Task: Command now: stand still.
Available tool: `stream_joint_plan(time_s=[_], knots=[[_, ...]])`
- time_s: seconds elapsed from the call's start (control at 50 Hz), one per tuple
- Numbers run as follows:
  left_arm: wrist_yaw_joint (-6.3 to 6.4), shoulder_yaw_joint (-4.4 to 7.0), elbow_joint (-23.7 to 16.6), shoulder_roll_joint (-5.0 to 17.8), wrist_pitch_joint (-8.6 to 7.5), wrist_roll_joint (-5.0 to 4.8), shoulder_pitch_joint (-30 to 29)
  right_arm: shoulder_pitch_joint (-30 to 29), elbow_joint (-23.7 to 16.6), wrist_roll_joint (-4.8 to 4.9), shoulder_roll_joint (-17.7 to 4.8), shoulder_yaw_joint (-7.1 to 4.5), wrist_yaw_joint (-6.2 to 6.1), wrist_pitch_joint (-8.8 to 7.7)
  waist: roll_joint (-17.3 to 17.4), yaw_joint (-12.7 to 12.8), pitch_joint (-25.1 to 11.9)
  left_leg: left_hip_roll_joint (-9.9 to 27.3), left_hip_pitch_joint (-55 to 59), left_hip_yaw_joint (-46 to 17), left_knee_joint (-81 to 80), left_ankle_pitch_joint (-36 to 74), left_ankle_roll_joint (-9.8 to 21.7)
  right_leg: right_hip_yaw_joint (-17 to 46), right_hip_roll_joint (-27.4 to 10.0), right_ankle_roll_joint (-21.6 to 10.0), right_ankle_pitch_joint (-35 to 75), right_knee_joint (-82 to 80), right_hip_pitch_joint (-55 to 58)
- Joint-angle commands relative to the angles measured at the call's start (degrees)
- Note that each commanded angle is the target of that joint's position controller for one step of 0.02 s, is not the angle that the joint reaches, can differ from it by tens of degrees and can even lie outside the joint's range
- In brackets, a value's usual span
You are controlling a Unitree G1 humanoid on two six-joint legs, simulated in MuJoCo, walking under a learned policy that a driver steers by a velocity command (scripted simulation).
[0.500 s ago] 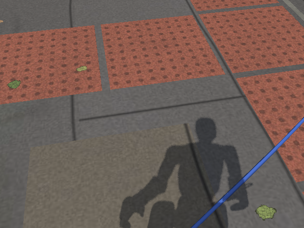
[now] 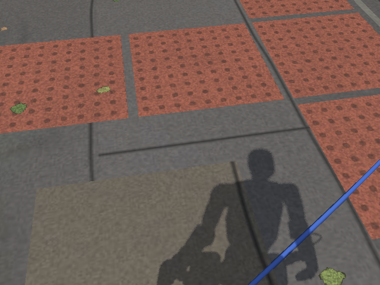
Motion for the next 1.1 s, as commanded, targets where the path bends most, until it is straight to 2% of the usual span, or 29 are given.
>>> stream_joint_plan(time_s=[0.02,0.44,1.1], knots=[[0.22,0.98,-0.91,5.68,-0.30,0.02,2.95,-0.84,-1.27,-0.01,-6.11,-1.00,-0.25,-0.37,-0.14,-0.13,-2.18,2.14,8.53,-1.96,-2.39,11.70,2.99,1.42,-1.95,-1.10,9.37,-6.37,-7.45],[0.61,0.76,0.84,3.71,-0.51,-0.03,7.94,1.44,2.10,0.01,-4.89,-0.59,-0.52,-0.39,0.15,-0.49,-0.17,1.90,7.24,-1.79,-3.59,7.54,2.47,0.88,-1.39,-1.07,5.38,-7.61,-8.21],[0.63,0.84,1.19,1.68,-0.82,-0.25,13.24,5.62,2.53,0.21,-3.73,-0.16,-0.87,-0.48,-0.05,-0.56,0.72,1.85,6.90,-1.50,-3.10,9.17,2.11,0.82,-1.23,-1.23,7.20,-7.74,-8.07]])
